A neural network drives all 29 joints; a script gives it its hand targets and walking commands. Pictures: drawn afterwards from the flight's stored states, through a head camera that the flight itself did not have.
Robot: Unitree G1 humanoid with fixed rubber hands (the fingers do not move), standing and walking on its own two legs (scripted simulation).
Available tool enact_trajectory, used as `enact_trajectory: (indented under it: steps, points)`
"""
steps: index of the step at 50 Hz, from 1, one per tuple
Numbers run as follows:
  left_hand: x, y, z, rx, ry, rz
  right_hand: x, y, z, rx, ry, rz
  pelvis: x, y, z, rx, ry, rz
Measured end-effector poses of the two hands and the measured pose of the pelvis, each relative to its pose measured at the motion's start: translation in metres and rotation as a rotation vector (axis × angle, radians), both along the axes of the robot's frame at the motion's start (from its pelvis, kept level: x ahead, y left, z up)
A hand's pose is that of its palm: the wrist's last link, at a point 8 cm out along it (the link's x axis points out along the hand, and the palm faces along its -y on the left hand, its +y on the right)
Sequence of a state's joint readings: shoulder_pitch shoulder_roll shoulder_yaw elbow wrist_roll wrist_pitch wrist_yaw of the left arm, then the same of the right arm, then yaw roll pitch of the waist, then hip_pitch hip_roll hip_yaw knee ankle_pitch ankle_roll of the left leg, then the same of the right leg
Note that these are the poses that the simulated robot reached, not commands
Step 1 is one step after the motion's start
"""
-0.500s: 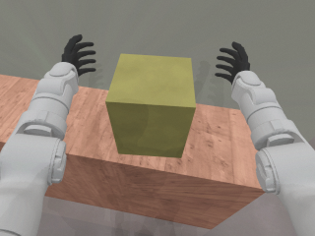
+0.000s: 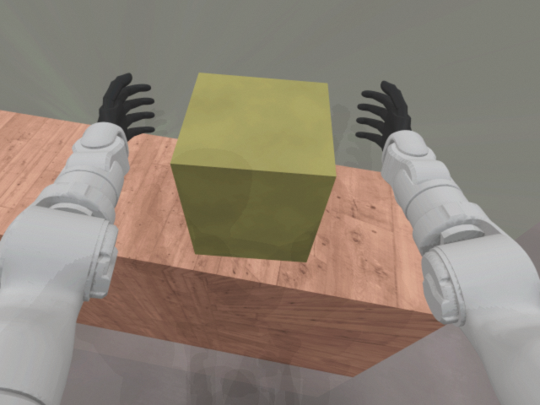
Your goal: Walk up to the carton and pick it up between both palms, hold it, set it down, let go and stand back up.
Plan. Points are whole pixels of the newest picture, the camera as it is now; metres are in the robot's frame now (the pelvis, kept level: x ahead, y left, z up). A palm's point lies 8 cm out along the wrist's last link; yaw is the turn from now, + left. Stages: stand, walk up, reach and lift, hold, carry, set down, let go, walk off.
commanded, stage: reach and lift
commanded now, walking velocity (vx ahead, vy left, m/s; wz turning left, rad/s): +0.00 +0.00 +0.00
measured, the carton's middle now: (256, 174) +0.48 +0.03 +0.03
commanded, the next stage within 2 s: none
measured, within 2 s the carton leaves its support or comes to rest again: neither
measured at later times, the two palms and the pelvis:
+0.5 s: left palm (143, 151) +0.47 +0.21 +0.09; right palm (391, 160) +0.47 -0.18 +0.09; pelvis +0.00 +0.00 -0.01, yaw +0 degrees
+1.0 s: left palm (164, 150) +0.48 +0.18 +0.09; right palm (358, 158) +0.47 -0.13 +0.09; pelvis -0.01 +0.01 -0.01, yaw -1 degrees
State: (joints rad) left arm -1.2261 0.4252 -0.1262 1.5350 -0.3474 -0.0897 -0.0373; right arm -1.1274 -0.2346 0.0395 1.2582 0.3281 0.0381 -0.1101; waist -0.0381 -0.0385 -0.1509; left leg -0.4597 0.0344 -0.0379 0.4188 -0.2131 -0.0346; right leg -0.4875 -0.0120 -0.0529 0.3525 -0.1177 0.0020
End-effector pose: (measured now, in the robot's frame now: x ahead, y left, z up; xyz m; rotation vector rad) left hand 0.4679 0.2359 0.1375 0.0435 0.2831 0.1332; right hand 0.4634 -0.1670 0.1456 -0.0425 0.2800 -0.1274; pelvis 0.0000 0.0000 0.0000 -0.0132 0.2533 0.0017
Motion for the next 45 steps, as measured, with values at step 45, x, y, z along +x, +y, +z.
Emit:
enact_trajectory:
  steps: [45]
  points:
    - [0.008,-0.054,-0.051,-0.004,-0.065,-0.073,0.006,0.023,-0.055,0.011,-0.039,0.058,-0.007,0.004,-0.014,0.005,0.172,-0.006]
